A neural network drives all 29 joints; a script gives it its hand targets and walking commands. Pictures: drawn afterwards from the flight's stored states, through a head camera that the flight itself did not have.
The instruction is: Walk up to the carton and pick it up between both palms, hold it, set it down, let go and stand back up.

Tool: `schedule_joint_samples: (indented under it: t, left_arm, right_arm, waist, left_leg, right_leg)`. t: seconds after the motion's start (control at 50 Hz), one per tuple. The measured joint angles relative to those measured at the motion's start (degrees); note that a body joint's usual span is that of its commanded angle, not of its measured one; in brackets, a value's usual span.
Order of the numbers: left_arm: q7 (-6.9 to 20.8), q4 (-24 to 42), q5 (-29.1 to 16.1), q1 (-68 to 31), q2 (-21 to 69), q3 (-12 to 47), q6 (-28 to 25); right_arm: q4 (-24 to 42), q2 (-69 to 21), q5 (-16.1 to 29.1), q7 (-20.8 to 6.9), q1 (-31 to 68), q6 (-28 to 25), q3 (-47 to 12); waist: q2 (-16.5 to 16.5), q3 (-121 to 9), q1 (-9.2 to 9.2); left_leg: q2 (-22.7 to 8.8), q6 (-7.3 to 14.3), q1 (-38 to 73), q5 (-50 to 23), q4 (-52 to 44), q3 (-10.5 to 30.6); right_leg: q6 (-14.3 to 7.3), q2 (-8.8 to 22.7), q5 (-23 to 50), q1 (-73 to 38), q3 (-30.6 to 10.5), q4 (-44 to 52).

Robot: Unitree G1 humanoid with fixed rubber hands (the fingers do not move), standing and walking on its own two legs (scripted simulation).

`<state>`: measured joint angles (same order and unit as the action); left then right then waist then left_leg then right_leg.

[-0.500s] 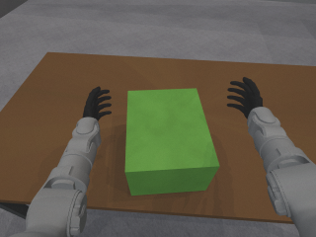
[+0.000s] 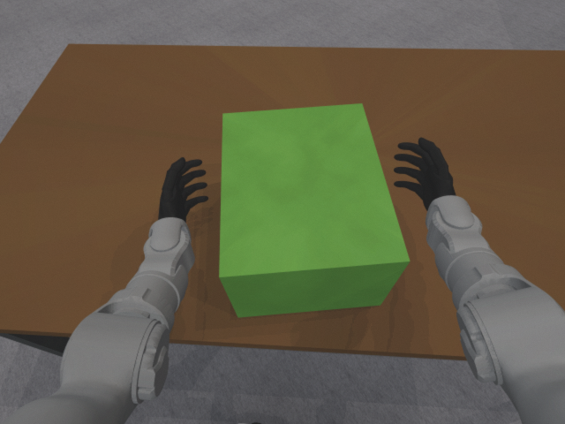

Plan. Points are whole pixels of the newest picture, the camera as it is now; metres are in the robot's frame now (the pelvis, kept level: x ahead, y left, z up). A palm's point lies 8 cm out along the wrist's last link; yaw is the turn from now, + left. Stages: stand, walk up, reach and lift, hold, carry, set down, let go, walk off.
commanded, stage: reach and lift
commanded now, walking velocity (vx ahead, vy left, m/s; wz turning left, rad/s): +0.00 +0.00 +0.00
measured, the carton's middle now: (301, 208) +0.46 +0.05 -0.01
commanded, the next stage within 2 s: none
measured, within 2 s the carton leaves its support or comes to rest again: leaves its support in 1.90 s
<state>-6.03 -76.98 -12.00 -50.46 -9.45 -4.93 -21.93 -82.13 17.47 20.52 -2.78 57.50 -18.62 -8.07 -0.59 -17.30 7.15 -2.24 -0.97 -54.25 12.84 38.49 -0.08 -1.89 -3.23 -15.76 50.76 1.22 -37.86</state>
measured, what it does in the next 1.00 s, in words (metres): stands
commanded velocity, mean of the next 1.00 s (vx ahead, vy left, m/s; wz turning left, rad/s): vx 0.00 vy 0.00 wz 0.00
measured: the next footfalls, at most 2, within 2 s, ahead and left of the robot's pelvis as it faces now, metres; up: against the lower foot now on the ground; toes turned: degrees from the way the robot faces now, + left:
none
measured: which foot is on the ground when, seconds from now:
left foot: down 0.00-1.00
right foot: down 0.00-1.00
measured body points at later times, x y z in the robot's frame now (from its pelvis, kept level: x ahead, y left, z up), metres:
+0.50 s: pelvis +0.01 +0.00 +0.00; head +0.11 +0.00 +0.44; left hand +0.42 +0.21 +0.02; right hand +0.49 -0.12 +0.05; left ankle +0.03 +0.13 -0.71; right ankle +0.00 -0.10 -0.71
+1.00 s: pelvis +0.01 +0.01 +0.03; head +0.10 +0.01 +0.47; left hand +0.39 +0.21 +0.03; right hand +0.45 -0.11 +0.05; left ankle +0.03 +0.13 -0.71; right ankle +0.00 -0.10 -0.71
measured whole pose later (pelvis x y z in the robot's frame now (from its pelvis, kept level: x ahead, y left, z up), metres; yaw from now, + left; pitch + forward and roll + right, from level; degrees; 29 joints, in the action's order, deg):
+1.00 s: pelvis +0.01 +0.01 +0.03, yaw +0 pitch +19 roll -1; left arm -7.7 -64.0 16.0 -38.0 1.8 -29.3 -22.7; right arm -72.6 3.1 -22.4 -0.6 47.4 -22.3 29.7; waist -0.3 -9.6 4.6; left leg -1.6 -0.2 -36.3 10.2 27.6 -1.5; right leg -1.4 -2.6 -12.5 32.9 -0.3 -26.4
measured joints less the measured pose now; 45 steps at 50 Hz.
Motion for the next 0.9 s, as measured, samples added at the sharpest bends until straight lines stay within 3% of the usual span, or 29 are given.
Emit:
schedule_joint_samples:
  t: [0.28,0.44,0.62,0.7,0.8,0.9]
  left_arm:
    - [-0.03,3.53,4.11,3.24,2.68,-2.11,0.47]
    - [-1.62,4.23,8.21,3.04,4.85,-6.74,0.09]
    - [-1.89,5.46,14.22,3.88,5.94,-13.58,-0.40]
    - [-2.28,6.44,17.63,5.45,7.21,-17.23,-0.84]
    - [-1.70,8.55,23.01,8.31,8.87,-22.11,-2.59]
    - [-1.31,10.21,26.10,10.54,10.06,-24.09,-2.22]
  right_arm:
    - [-0.46,-0.23,-0.72,0.39,-0.20,-1.77,1.34]
    - [-1.00,-5.96,-6.24,1.77,0.54,-1.23,6.63]
    - [1.60,-8.36,-16.59,4.35,-1.22,-1.72,15.73]
    - [2.25,-9.79,-22.44,4.53,-2.82,-2.56,21.05]
    - [5.71,-12.09,-33.32,4.03,-5.91,-3.80,29.65]
    - [8.06,-13.64,-39.74,3.15,-8.62,-3.99,35.04]
  waist:
    - [0.23,0.09,-0.01]
    - [-0.32,0.98,-0.96]
    - [0.05,2.71,-2.36]
    - [0.08,3.31,-2.82]
    - [0.74,5.48,-3.75]
    - [0.40,7.12,-3.36]
  left_leg:
    - [-0.19,-0.05,1.23,1.43,1.24,-0.03]
    - [-0.01,-0.25,2.30,1.07,0.45,0.16]
    - [0.13,-0.12,4.90,0.44,-1.28,0.28]
    - [0.26,0.04,7.20,-0.06,-3.00,-0.08]
    - [0.80,0.36,11.98,-1.18,-6.32,-0.26]
    - [0.99,0.74,16.13,-2.06,-9.22,-1.04]
  right_leg:
    - [-0.01,-0.18,-1.14,-1.40,-0.05,-0.79]
    - [-0.25,-0.02,-1.22,-2.28,0.16,-0.60]
    - [-0.13,0.09,-0.50,-5.03,0.27,1.34]
    - [0.01,0.23,0.08,-7.23,-0.10,3.03]
    - [0.32,0.74,1.13,-12.01,-0.28,6.25]
    - [0.57,0.95,2.11,-15.81,-1.06,8.89]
